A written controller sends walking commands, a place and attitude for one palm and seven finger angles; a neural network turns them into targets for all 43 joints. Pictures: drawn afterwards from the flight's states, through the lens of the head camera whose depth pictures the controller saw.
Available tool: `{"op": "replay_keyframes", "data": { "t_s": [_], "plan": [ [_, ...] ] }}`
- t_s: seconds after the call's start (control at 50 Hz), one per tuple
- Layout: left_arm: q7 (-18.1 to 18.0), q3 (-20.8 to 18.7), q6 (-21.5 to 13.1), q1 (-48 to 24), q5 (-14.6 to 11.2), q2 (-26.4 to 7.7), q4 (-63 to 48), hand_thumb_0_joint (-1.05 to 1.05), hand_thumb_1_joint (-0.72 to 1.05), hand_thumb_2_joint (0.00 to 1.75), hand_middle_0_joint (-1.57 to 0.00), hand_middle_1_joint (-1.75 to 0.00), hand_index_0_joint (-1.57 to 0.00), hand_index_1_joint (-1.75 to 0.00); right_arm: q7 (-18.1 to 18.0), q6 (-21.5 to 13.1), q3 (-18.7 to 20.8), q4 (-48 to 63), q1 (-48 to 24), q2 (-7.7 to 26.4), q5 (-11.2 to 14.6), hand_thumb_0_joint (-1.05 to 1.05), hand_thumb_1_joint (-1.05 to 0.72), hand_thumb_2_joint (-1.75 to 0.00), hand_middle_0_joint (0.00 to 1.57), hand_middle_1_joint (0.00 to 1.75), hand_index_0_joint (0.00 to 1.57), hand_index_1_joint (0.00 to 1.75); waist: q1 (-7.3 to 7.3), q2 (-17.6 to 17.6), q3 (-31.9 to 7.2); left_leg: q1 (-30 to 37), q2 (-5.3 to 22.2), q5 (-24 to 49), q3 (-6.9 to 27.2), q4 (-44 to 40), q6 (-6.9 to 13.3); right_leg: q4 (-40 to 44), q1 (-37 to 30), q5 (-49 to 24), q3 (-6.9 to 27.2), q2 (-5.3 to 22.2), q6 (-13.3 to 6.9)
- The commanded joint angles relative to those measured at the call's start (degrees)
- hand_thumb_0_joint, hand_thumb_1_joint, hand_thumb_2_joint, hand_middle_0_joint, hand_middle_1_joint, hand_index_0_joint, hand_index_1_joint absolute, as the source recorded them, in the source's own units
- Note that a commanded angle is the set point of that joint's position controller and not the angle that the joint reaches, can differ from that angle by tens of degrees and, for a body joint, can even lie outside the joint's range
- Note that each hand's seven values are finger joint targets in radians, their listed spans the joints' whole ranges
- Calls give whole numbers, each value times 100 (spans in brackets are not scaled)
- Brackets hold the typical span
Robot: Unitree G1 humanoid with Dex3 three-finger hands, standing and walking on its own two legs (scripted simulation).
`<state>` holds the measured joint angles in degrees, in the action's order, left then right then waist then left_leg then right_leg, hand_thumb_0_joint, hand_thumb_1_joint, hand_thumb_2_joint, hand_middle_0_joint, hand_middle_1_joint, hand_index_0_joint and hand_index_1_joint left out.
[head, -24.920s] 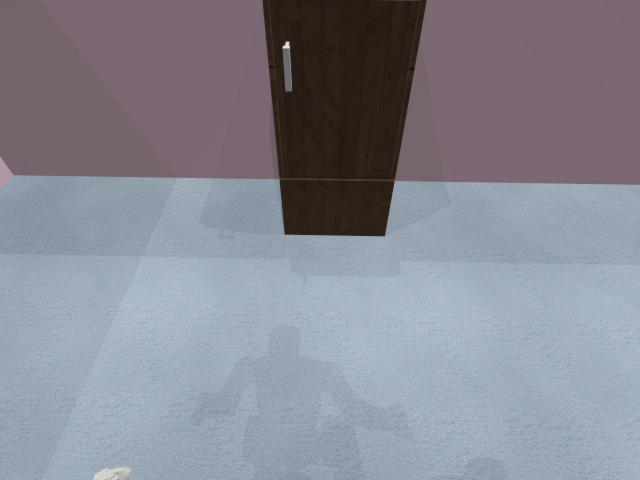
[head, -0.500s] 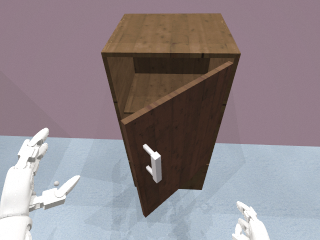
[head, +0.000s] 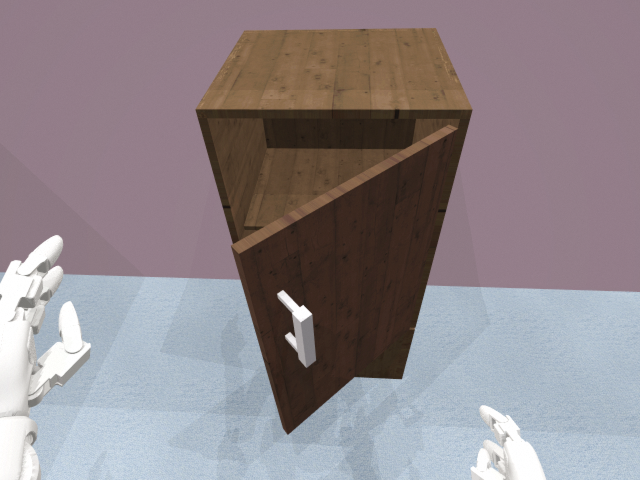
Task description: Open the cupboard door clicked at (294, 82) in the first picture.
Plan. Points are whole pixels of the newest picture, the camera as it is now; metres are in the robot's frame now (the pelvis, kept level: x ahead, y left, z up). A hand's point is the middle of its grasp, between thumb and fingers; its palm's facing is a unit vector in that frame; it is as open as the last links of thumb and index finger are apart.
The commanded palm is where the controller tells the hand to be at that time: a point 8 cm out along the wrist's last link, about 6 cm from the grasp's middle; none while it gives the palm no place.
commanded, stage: draw the hand back to the body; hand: left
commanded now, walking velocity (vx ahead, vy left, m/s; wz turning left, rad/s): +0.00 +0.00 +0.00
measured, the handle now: (296, 329) +0.32 +0.09 -0.01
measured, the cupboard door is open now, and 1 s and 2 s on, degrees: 44 44 44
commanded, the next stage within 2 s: step back with the hand held close in 0.08 s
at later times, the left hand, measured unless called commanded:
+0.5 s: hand (78, 352) +0.18 +0.26 +0.15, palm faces +0.33 -0.78 -0.52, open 7.4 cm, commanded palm +0.12 +0.31 +0.17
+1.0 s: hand (10, 431) +0.11 +0.27 +0.15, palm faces +0.49 -0.75 -0.46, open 7.4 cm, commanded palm +0.03 +0.31 +0.17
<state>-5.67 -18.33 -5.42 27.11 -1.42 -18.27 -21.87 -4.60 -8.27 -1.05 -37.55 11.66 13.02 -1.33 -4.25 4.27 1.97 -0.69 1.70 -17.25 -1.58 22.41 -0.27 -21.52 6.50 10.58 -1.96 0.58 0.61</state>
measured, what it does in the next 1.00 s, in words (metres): shifts its weight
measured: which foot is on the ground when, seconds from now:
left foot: down 0.00-1.00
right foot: down 0.00-1.00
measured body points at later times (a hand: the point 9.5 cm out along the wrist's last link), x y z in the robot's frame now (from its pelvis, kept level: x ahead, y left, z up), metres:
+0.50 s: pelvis -0.03 +0.01 +0.00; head -0.02 +0.00 +0.45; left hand +0.16 +0.30 +0.18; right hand +0.15 -0.24 -0.08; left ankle -0.05 +0.12 -0.74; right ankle +0.02 -0.13 -0.74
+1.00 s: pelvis -0.10 +0.01 -0.02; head -0.10 +0.02 +0.43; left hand +0.07 +0.31 +0.18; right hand +0.04 -0.23 -0.11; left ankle -0.05 +0.12 -0.74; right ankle +0.02 -0.12 -0.74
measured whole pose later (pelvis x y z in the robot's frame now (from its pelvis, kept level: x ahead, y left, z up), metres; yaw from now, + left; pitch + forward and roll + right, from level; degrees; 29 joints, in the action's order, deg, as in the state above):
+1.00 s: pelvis -0.10 +0.01 -0.02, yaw +1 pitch -2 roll +0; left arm -11.2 -24.7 -12.4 28.6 2.5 -20.8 -28.9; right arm -6.4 -4.8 0.1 -33.1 15.8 11.3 -2.5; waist 1.7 -0.9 2.1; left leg -21.3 0.3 -16.4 -1.8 38.8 1.9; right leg -33.4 24.8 8.6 1.8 0.3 1.2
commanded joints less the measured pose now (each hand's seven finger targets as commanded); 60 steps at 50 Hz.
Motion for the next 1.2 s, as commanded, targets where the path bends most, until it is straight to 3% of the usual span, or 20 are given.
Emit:
{"op": "replay_keyframes", "data": {
  "t_s": [0.0, 0.16, 0.18, 0.2, 0.22, 0.24, 0.3, 0.44, 0.58, 0.68, 0.74, 0.82, 0.86, 0.92, 0.96, 1.0, 1.04, 1.08, 1.12, 1.18],
  "plan": [
    [-154, -799, -396, -554, 1, -1156, -1194, 0, 90, 90, -20, -30, -20, -30, -68, -355, 216, 920, -741, 537, 41, 0, -90, -90, 20, 30, 20, 30, -14, -109, -393, -580, -16, 1718, -56, -353, 87, 227, -550, -957, 13, -28, -135],
    [-134, -747, -416, -580, -3, -1130, -1103, 0, 90, 90, -20, -30, -20, -30, -65, -380, 237, 868, -776, 546, 38, 0, -90, -90, 20, 30, 20, 30, -18, -16, -361, -534, -27, 1498, -83, -383, 113, 327, -516, -804, 68, -21, -139],
    [-163, -815, -492, -1272, -2, -1334, -1669, 0, 90, 90, -20, -30, -20, -30, -62, -411, 212, 900, -847, 549, 45, 0, -90, -90, 20, 30, 20, 30, 17, 91, -486, -480, -48, 1406, -43, -397, 109, 331, -533, -726, 85, -23, -133],
    [-232, -1531, -723, -1445, 14, -1895, -1478, 0, 90, 90, -20, -30, -20, -30, -95, -285, 188, 1069, -730, 643, 118, 0, -90, -90, 20, 30, 20, 30, 311, -256, 128, -948, 10, 755, -88, -181, 172, 626, 234, -918, 656, 167, -148],
    [-161, -1195, -696, -705, 17, -1403, -872, 0, 90, 90, -20, -30, -20, -30, -86, -170, 211, 1002, -688, 594, 91, 0, -90, -90, 20, 30, 20, 30, 329, -660, 13, -906, -23, 688, 7, -73, 195, 678, 311, -860, 625, 248, -153],
    [-124, -1085, -708, -433, 29, -1286, -866, 0, 90, 90, -20, -30, -20, -30, -54, -86, 245, 1054, -706, 658, 75, 0, -90, -90, 20, 30, 20, 30, 330, -660, -149, -843, -30, 780, -36, -25, 190, 678, 325, -963, 685, 279, -167],
    [-130, -1035, -807, -115, 34, -1256, -1084, 0, 90, 90, -20, -30, -20, -30, -60, 43, 283, 1142, -739, 703, 58, 0, -90, -90, 20, 30, 20, 30, 335, -144, -719, -832, 29, 1340, -54, -95, 151, 293, -18, -1715, 509, 299, -156],
    [-239, -1376, -781, 357, 19, -1569, -1500, 0, 90, 90, -20, -30, -20, -30, -102, 300, 393, 1415, -756, 684, 113, 0, -90, -90, 20, 30, 20, 30, 309, -380, -1255, -1140, 132, 2220, 35, -4, 78, -285, -357, -2652, 341, 235, -87],
    [-329, -1347, -836, 339, 86, -1489, -1650, 0, 90, 90, -20, -30, -20, -30, -145, 320, 414, 1526, -714, 699, 98, 0, -90, -90, 20, 30, 20, 30, 316, -89, -777, -2106, 287, 1070, 207, -311, 215, -629, -304, -1699, 357, 116, -6],
    [-463, -1255, -889, 82, 258, -1330, -1768, 0, 90, 90, -20, -30, -20, -30, -201, 224, 440, 1548, -507, 757, -5, 0, -90, -90, 20, 30, 20, 30, 398, -66, -435, -3275, 391, -820, 453, -478, 398, -963, -472, -844, 493, 47, -31],
    [-562, -1232, -910, -93, 383, -1269, -1795, 0, 90, 90, -20, -30, -20, -30, -232, 178, 476, 1495, -318, 742, -100, 0, -90, -90, 20, 30, 20, 30, 499, -242, -305, -3545, 331, -1897, 458, -185, 449, -866, -24, 29, 730, 158, -116],
    [-651, -1262, -973, -223, 401, -1304, -1962, 0, 90, 90, -20, -30, -20, -30, -255, 125, 460, 1399, -158, 693, -133, 0, -90, -90, 20, 30, 20, 30, 572, -323, -371, -3137, 215, -1950, 516, 178, 397, -459, 702, 827, 920, 296, -227],
    [-712, -1312, -980, -207, 369, -1349, -1997, 0, 90, 90, -20, -30, -20, -30, -294, 113, 458, 1335, -190, 679, -144, 0, -90, -90, 20, 30, 20, 30, 576, -228, -444, -3119, 306, -1693, 656, 18, 392, -632, 626, 563, 775, 227, -207],
    [-711, -1355, -1049, -153, 406, -1279, -1915, 0, 90, 90, -20, -30, -20, -30, -271, 16, 452, 1393, -182, 700, -94, 0, -90, -90, 20, 30, 20, 30, 535, 254, -319, -4129, 588, -2578, 873, -419, 559, -1338, -45, 645, 588, -44, -84],
    [-715, -1438, -1087, -113, 398, -1363, -1938, 0, 90, 90, -20, -30, -20, -30, -267, -51, 468, 1385, -234, 682, -75, 0, -90, -90, 20, 30, 20, 30, 522, 300, -347, -4148, 591, -2365, 914, -343, 573, -1500, -127, 119, 587, -115, -99],
    [-636, -1560, -1171, -53, 353, -1486, -1856, 0, 90, 90, -20, -30, -20, -30, -193, -117, 459, 1384, -280, 664, 10, 0, -90, -90, 20, 30, 20, 30, 490, 40, -375, -4111, 431, -2208, 655, 25, 530, -1290, -24, -93, 960, 67, -124],
    [-568, -1561, -1233, -135, 329, -1489, -1879, 0, 90, 90, -20, -30, -20, -30, -124, -111, 478, 1355, -225, 685, 21, 0, -90, -90, 20, 30, 20, 30, 504, -418, -266, -4091, 171, -2448, 492, 551, 465, -719, 340, 618, 1484, 296, -234],
    [-539, -1510, -1215, -172, 231, -1544, -1898, 0, 90, 90, -20, -30, -20, -30, -60, -83, 458, 1255, -208, 617, 53, 0, -90, -90, 20, 30, 20, 30, 532, -1002, -340, -3059, -83, -1703, 355, 1196, 269, -56, 1331, 955, 1759, 673, -436],
    [-533, -1506, -1223, -71, 142, -1602, -1877, 0, 90, 90, -20, -30, -20, -30, 12, -29, 456, 1135, -192, 598, 95, 0, -90, -90, 20, 30, 20, 30, 551, -1134, -596, -2158, -190, -1195, 247, 1606, 186, 236, 1971, 1116, 1635, 878, -490],
    [-549, -1590, -1260, 218, 98, -1607, -1963, 0, 90, 90, -20, -30, -20, -30, -17, 31, 478, 1179, -268, 664, 92, 0, -90, -90, 20, 30, 20, 30, 565, -400, -583, -2523, 211, -1678, 792, 529, 381, -458, 1730, 1141, 1088, 384, -205]
  ]
}}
